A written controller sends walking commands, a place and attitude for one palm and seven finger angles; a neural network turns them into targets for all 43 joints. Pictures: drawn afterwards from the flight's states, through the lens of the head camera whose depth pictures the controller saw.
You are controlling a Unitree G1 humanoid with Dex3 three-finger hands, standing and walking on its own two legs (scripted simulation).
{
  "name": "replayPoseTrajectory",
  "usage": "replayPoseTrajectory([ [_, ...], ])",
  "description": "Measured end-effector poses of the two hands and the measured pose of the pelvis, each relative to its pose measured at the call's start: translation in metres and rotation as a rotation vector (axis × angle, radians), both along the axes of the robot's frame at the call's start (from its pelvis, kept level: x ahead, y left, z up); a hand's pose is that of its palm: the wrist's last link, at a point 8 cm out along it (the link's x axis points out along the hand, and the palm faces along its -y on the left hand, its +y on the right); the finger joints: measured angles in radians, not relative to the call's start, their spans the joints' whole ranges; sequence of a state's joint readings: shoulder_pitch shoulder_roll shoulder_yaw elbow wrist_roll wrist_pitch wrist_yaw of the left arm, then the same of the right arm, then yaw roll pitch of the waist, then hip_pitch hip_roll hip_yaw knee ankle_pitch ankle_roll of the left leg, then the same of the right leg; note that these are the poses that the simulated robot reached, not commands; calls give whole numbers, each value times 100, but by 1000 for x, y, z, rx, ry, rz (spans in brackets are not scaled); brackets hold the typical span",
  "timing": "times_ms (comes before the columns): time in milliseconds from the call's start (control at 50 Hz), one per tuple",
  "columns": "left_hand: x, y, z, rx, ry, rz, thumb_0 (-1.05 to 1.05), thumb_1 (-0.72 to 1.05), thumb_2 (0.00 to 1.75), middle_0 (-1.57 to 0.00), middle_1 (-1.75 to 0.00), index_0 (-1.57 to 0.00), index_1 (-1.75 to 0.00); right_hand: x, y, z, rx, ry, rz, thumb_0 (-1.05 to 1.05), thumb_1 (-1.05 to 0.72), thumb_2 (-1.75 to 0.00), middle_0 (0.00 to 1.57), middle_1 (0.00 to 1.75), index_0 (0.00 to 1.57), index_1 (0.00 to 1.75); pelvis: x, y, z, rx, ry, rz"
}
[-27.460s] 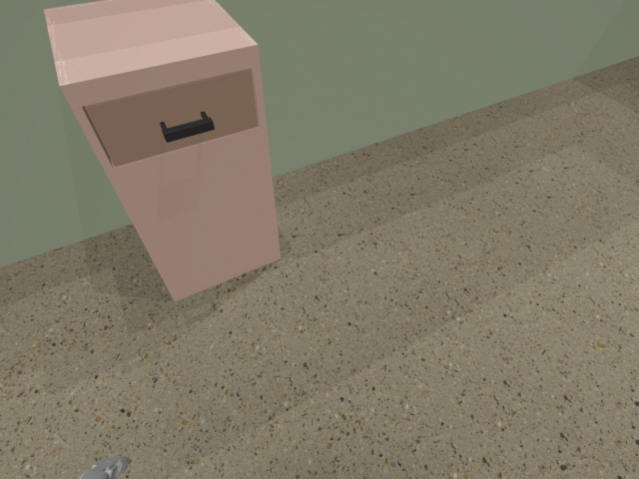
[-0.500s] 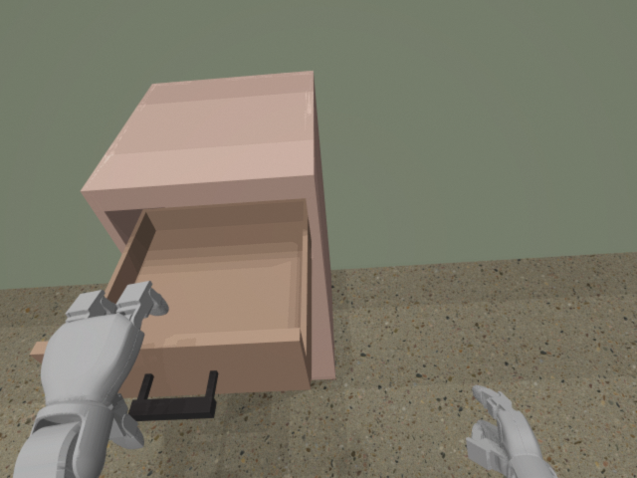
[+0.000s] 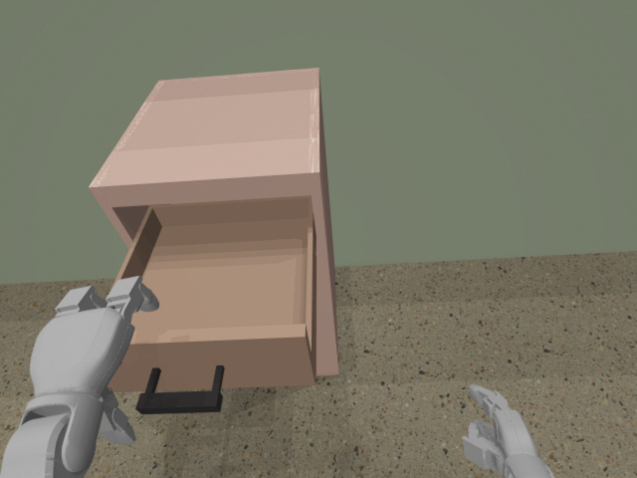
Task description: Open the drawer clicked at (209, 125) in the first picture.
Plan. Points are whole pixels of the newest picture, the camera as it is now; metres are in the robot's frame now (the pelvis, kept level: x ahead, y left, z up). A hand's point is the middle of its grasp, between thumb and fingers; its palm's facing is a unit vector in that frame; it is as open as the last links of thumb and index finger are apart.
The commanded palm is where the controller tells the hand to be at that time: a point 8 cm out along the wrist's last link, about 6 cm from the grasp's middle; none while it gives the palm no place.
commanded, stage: draw the hand back to the body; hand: left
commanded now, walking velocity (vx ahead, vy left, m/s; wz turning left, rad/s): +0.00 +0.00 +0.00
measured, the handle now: (183, 388) +0.23 +0.26 -0.07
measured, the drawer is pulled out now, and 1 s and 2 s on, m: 0.29 0.29 0.29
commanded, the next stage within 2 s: step back with the hand held close in 1.22 s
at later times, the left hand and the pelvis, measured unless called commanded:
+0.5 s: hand (124, 343) +0.20 +0.23 +0.14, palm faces +0.39 -0.84 -0.37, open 13.0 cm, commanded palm +0.14 +0.27 +0.16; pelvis +0.01 -0.01 +0.00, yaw +2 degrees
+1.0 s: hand (97, 348) +0.18 +0.24 +0.16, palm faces +0.42 -0.81 -0.40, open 8.8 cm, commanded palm +0.13 +0.27 +0.18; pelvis +0.00 -0.01 +0.01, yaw +1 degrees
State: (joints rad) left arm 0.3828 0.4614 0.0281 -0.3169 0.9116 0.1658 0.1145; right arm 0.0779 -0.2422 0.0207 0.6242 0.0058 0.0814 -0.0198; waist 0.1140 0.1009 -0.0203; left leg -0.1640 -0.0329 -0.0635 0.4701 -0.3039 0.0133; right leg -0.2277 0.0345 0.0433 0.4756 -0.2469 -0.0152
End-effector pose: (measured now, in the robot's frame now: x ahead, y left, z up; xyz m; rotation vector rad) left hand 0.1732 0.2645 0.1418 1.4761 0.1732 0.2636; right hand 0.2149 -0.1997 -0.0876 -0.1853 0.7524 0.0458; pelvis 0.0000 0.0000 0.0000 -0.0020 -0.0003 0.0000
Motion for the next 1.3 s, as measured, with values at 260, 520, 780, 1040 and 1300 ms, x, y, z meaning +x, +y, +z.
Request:
replayPoseTrajectory([
  [260,-13,1,9,-155,-59,-47,0,-49,30,-32,-120,-32,-120,3,-4,8,-27,-37,-2,2,-90,-90,20,30,20,30,-2,0,0,-6,-18,5],
  [520,-17,5,19,-987,-472,-67,-1,-25,40,-30,-104,-29,-104,-24,-4,20,-58,-138,-28,2,-90,-90,20,30,20,30,7,-7,3,-9,-63,26],
  [780,-22,9,24,-960,-444,-63,0,18,59,-27,-76,-26,-76,-31,-20,15,-64,-106,-75,2,-90,-90,20,30,20,30,6,-8,5,-11,-46,19],
  [1040,-36,13,35,-940,-500,-56,1,63,78,-23,-47,-23,-47,-22,-14,22,-49,-154,-62,2,-90,-90,20,30,20,30,1,-8,6,-11,-57,25],
  [1300,-41,12,32,-947,-491,-46,1,86,89,-22,-32,-21,-32,-31,-11,19,-45,-136,-52,2,-90,-90,20,30,20,30,-3,-9,7,-10,-63,26],
])
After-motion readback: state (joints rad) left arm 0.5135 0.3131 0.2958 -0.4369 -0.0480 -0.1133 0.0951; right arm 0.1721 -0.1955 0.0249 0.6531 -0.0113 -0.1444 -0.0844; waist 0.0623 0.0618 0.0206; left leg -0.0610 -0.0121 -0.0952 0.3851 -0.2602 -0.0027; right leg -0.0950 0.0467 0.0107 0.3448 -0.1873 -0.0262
